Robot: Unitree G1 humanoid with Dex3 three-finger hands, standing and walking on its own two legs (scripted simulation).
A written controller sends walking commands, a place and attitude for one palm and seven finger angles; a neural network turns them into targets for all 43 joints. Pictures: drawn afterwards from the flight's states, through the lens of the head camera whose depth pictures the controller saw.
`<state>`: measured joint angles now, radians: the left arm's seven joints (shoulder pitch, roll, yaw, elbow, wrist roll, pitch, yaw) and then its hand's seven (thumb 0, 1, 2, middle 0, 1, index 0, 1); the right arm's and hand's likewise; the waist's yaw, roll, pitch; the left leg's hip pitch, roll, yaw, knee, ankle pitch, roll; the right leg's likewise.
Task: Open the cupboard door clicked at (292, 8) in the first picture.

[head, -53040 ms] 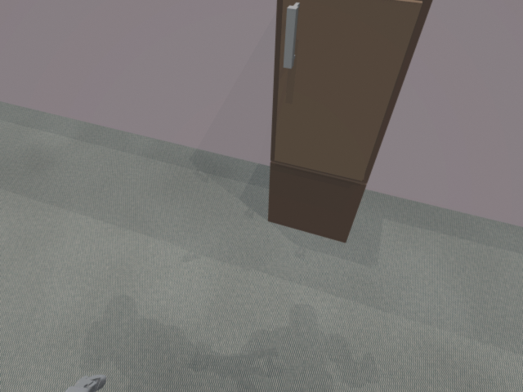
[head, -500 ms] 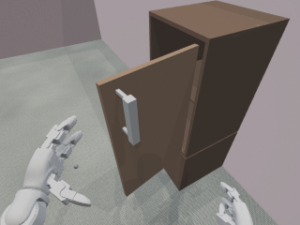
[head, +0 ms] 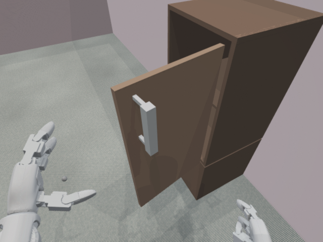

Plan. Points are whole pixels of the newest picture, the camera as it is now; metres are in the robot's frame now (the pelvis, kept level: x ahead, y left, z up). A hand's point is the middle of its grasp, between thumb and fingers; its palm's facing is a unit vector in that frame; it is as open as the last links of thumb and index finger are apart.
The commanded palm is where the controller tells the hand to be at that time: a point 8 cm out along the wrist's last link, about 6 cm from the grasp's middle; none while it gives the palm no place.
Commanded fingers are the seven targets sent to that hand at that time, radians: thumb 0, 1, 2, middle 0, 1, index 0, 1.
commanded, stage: draw the hand back to the body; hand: left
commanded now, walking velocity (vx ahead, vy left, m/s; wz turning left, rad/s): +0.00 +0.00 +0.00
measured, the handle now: (144, 125) +0.34 +0.09 +0.14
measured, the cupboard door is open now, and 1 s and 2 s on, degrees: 100 100 100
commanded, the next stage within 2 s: step back with the hand held close in 0.82 s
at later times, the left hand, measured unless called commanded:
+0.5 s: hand (48, 161) +0.21 +0.26 +0.15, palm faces +0.46 -0.79 -0.39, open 8.4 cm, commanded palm +0.16 +0.29 +0.17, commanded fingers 0.00 0.90 0.90 -0.20 -0.30 -0.20 -0.30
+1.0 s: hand (46, 164) +0.20 +0.25 +0.16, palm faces +0.47 -0.80 -0.38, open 7.4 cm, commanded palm +0.15 +0.29 +0.18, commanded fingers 0.00 0.90 0.90 -0.20 -0.30 -0.20 -0.30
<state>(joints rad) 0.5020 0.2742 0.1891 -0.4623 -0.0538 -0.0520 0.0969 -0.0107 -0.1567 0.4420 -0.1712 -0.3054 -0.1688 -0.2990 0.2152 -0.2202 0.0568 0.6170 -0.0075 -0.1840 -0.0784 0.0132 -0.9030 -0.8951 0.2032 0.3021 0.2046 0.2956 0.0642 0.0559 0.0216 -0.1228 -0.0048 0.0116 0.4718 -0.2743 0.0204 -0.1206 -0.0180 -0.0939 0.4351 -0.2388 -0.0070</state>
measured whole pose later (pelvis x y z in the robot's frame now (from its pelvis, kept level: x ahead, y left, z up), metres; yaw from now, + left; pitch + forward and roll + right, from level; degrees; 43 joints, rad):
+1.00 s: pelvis +0.01 -0.01 +0.00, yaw +0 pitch -5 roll -1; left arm 0.42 0.32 0.35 -0.35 -0.06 -0.11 0.12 0.01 0.89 0.89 -0.22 -0.31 -0.21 -0.30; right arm 0.19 -0.22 0.02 0.63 0.00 -0.08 -0.07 0.01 -0.90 -0.89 0.20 0.30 0.20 0.30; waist 0.06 0.07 0.04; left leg -0.07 0.02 0.01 0.41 -0.25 0.00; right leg -0.06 0.01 -0.10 0.36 -0.21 -0.02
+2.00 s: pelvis -0.14 +0.02 +0.00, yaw -1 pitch +5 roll -3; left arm 0.56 0.42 0.44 -0.59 -0.05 -0.20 0.17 0.01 0.89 0.90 -0.21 -0.31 -0.21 -0.30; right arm 0.20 -0.15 0.02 0.61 -0.02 -0.12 -0.05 0.01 -0.90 -0.89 0.21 0.30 0.21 0.30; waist 0.01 0.00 -0.03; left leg -0.47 0.02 0.00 0.33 0.05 0.04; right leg -0.16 0.05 -0.03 0.61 -0.47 -0.01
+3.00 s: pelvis -0.25 +0.01 +0.00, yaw +1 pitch -1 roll +1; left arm 0.58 0.39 0.41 -0.44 -0.03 -0.22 0.14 0.01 0.89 0.89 -0.22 -0.31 -0.22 -0.30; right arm 0.25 -0.21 0.02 0.67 -0.01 -0.10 -0.07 0.01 -0.90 -0.89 0.21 0.30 0.21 0.30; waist 0.00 0.01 -0.02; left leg -0.37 0.01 0.03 0.78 -0.35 0.00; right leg -0.21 0.01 -0.06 0.50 -0.28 -0.06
